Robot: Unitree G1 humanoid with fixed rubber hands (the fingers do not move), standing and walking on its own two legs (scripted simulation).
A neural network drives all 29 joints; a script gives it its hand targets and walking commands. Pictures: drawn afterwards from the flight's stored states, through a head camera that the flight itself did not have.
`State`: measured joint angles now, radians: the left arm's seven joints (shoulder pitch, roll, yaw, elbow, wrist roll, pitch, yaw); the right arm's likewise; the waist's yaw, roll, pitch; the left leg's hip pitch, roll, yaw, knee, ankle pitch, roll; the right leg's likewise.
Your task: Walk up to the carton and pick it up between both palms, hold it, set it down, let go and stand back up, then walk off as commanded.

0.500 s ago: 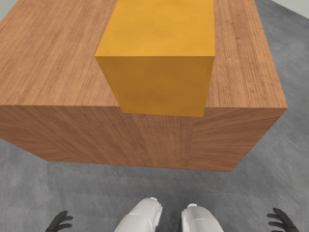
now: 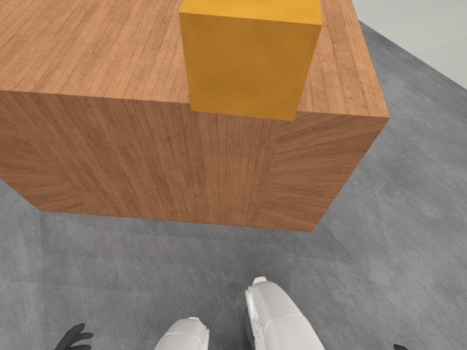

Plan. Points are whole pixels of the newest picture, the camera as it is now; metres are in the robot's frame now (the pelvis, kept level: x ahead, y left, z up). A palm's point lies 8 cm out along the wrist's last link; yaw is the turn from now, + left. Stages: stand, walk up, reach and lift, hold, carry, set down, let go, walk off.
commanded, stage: walk off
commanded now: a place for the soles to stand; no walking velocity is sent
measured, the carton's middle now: (249, 44) +0.70 -0.05 +0.10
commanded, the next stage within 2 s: stand in 1.78 s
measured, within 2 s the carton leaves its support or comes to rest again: neither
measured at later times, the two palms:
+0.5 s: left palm out of the picture -0.02 +0.34 -0.09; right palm out of the picture -0.04 -0.29 -0.14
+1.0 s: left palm out of the picture +0.06 +0.37 -0.09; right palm out of the picture -0.08 -0.23 -0.10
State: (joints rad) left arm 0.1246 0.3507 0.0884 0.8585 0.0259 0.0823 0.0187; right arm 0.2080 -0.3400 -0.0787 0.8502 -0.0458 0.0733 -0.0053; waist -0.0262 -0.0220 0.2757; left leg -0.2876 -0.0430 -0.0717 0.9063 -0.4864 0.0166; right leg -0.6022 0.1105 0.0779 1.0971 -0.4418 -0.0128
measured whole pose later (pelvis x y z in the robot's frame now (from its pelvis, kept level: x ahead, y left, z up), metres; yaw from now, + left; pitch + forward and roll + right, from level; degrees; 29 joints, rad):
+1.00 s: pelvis -0.06 +0.08 +0.02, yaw -10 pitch -7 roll +0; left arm 0.18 0.37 0.06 1.02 0.00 -0.02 0.01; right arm 0.23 -0.36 -0.07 0.99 -0.02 -0.01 0.02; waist -0.04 0.01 0.12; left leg -0.29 -0.05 0.08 0.75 -0.35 0.08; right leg -0.24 0.01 0.05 0.78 -0.43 -0.02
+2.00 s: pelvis -0.03 +0.03 +0.05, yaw -7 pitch -5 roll +0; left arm 0.07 0.29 0.02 1.11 0.00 -0.02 0.01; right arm 0.09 -0.29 -0.03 1.14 0.00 -0.01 0.00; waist -0.01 0.00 0.11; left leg -0.10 -0.02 0.01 0.38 -0.20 0.02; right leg -0.02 0.04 0.00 0.37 -0.27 -0.04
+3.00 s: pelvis -0.04 +0.04 +0.06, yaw -7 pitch -4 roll +0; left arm 0.10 0.30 0.01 1.15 0.01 -0.02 0.00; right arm 0.08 -0.29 -0.01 1.17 -0.01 -0.02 -0.01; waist 0.00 0.00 0.09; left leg -0.10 -0.03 0.00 0.32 -0.15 0.03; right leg 0.00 0.04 -0.01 0.29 -0.21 -0.03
